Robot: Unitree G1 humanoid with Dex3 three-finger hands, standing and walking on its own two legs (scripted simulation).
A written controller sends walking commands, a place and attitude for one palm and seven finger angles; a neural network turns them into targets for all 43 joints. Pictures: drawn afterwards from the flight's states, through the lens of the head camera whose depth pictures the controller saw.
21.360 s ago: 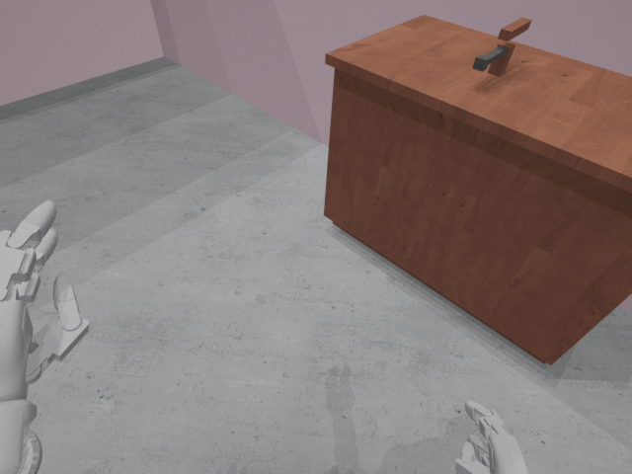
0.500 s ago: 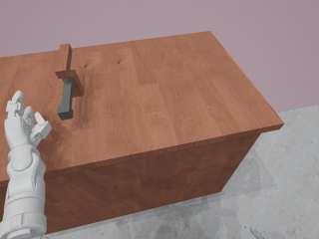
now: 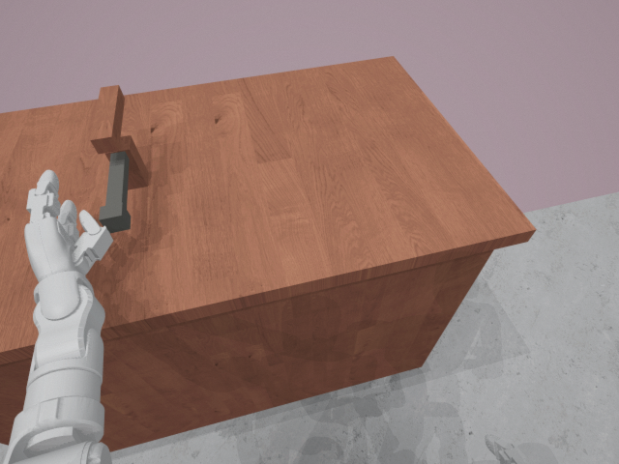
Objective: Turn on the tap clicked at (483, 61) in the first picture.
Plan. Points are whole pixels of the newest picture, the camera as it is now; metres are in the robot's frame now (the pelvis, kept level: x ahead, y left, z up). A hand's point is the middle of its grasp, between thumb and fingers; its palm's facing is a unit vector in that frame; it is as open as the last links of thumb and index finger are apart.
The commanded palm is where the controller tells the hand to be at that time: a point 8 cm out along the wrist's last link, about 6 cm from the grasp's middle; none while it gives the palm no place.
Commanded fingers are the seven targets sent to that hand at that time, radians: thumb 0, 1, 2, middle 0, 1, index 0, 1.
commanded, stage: push the lever round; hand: left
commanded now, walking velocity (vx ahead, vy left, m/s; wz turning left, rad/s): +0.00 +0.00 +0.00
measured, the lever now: (115, 218) +0.40 +0.28 +0.10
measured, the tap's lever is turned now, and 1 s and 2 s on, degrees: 1 31 54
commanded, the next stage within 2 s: none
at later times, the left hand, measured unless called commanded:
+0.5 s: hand (138, 226) +0.39 +0.24 +0.10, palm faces +0.56 -0.82 -0.05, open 7.7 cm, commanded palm +0.35 +0.27 +0.10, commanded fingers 0.00 0.90 0.90 -0.15 -0.15 -0.15 -0.15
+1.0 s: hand (170, 212) +0.42 +0.21 +0.10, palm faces +0.66 -0.75 -0.07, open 7.7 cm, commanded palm +0.37 +0.24 +0.10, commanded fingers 0.00 0.90 0.90 -0.15 -0.15 -0.15 -0.15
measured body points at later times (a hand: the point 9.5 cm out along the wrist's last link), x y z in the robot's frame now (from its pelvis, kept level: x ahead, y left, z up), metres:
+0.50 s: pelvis +0.00 +0.01 +0.00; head +0.03 +0.00 +0.45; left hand +0.35 +0.28 +0.10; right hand +0.13 -0.24 -0.12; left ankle -0.02 +0.13 -0.72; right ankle +0.04 -0.10 -0.72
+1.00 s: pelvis +0.00 +0.00 +0.00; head +0.03 -0.01 +0.45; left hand +0.38 +0.24 +0.10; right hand +0.11 -0.25 -0.13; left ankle -0.02 +0.13 -0.72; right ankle +0.04 -0.10 -0.72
